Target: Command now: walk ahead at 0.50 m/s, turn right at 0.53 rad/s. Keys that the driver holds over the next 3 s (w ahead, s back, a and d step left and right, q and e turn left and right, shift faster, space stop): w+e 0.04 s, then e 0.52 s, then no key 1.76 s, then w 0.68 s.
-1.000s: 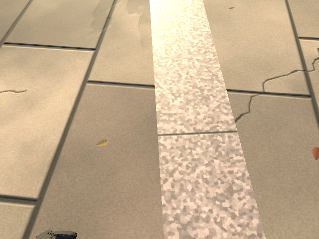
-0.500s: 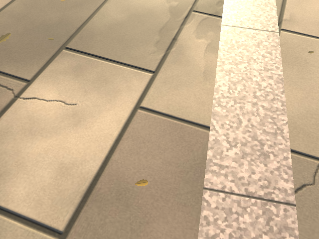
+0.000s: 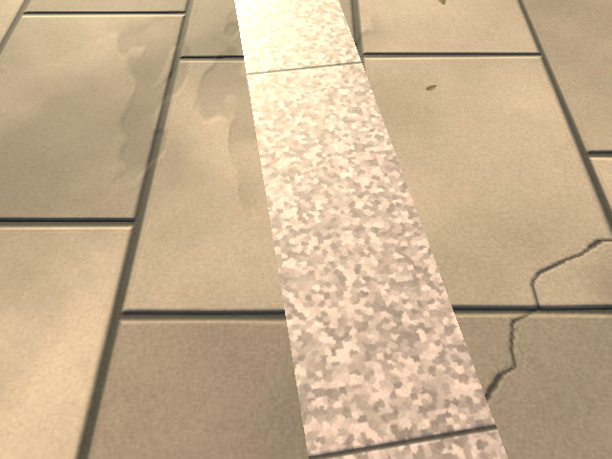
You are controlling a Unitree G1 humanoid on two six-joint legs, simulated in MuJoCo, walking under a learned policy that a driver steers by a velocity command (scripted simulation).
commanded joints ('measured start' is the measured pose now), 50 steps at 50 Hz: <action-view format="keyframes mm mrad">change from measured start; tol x32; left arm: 1 362 315 99 27 -24 6 27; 50 28 116 -29 -19 -12 31 66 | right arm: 1 -38 -128 -28 -168 9 -22 17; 50 -155 -112 -11 -184 14 96 18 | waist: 1 142 -169 -363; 26 60 249 -232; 50 -12 -160 22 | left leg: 1 -695 -119 -231 822 -81 -5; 23 -419 -99 -343 -90 238 -3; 27 7 422 -866 -251 1097 295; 50 -289 -61 -306 -34 123 11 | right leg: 1 788 -407 910 -290 -35 -299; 8 283 -185 309 -281 818 -131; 21 432 -165 480 -121 713 -40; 24 327 -89 521 -1 565 39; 26 47 167 270 419 -471 123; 28 -3 78 233 642 -489 139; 44 377 13 100 -191 -121 112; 46 465 -273 471 -405 -142 53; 50 150 -232 375 -395 -37 7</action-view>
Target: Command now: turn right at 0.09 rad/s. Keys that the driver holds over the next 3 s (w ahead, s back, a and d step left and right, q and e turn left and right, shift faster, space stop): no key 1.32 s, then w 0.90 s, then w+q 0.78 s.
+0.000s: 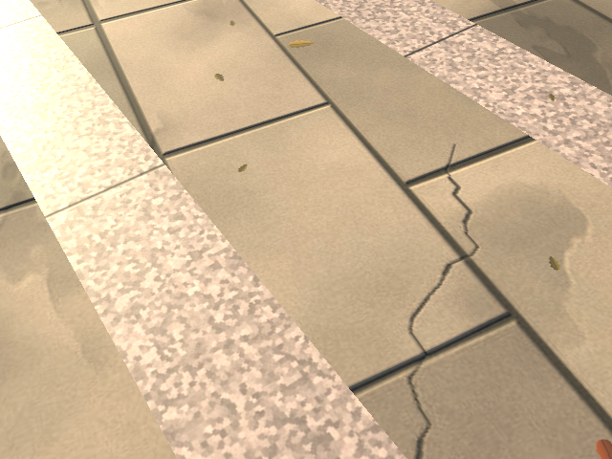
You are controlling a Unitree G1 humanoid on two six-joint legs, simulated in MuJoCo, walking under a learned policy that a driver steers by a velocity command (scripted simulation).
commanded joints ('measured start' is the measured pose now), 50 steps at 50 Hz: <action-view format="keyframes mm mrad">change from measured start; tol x2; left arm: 1 -104 134 20 -53 -10 -40 22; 6 -24 123 15 2 -25 -51 24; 7 31 119 19 18 -28 -50 19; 15 -3 113 23 119 -25 -44 25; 28 53 90 14 243 -26 -42 32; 50 130 23 4 326 -24 -45 40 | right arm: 1 0 -85 -24 -33 -6 -14 -2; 4 31 -51 -8 7 -5 -29 -12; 7 5 -135 -22 40 3 -40 -18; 9 25 -76 -9 71 5 -40 -7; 25 18 -52 2 229 -2 -44 -23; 50 65 13 20 327 -1 -47 -34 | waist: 1 -21 -198 32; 5 -8 -124 -61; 6 6 -112 -61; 7 54 -49 -24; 8 18 -48 -3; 11 13 -5 23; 15 12 -19 4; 50 17 -31 44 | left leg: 1 62 4 -35 25 7 1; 3 101 1 -28 -75 43 -11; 5 206 43 -60 -205 243 -21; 6 246 85 -99 -218 317 -22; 7 216 87 -107 -177 340 -7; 9 141 74 -108 -226 238 -8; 10 137 72 -109 -239 228 -9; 14 169 77 -113 -246 242 -1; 22 173 81 -119 -255 200 11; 50 136 73 -121 -247 181 20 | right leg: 1 -95 -215 190 -209 194 -98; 2 -33 -206 166 -166 339 -100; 3 5 -207 154 -129 426 -97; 4 17 -198 145 -104 431 -81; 6 -16 -160 153 -101 261 -34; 7 -34 -118 137 -142 206 -23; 9 -2 -113 116 -138 121 -22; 14 0 -116 113 -140 132 -23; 29 -31 -111 101 -160 83 -13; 50 -33 -112 87 -142 98 -9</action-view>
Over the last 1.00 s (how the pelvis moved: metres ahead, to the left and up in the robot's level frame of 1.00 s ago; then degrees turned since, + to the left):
0.21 0.01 0.03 -26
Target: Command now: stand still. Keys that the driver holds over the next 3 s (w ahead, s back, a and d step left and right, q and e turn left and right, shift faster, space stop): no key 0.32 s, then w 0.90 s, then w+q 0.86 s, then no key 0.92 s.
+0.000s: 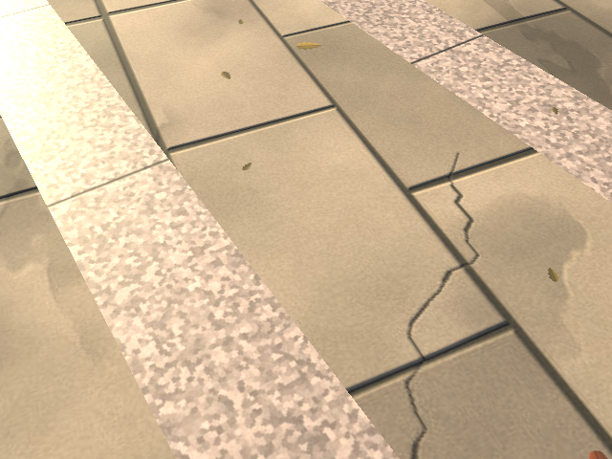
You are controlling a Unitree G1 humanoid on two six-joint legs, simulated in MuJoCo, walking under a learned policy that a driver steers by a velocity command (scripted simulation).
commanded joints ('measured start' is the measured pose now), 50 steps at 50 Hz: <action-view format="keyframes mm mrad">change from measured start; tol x32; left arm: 1 64 80 12 -5 0 -4 3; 50 -123 108 77 -224 4 -56 -49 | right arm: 1 57 -82 -12 -7 0 -5 -4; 50 280 -135 -40 -34 -9 -122 4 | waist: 1 0 3 45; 50 79 115 -2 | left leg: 1 -5 86 -86 -68 41 29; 16 -5 85 -84 -58 57 29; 21 -144 10 -55 28 -452 71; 29 33 -19 84 90 -184 87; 33 265 377 -597 -278 -542 222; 50 230 202 -1 37 962 134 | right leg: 1 -59 -97 87 -79 64 -30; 16 -58 -99 83 -71 79 -29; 24 -39 -234 368 -206 -605 -181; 29 -265 -211 270 -147 -451 -167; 34 -654 -70 -15 688 -173 -85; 50 -148 48 -179 185 97 -127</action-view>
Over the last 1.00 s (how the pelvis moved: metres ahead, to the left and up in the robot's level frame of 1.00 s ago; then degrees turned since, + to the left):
0.00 0.01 0.00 0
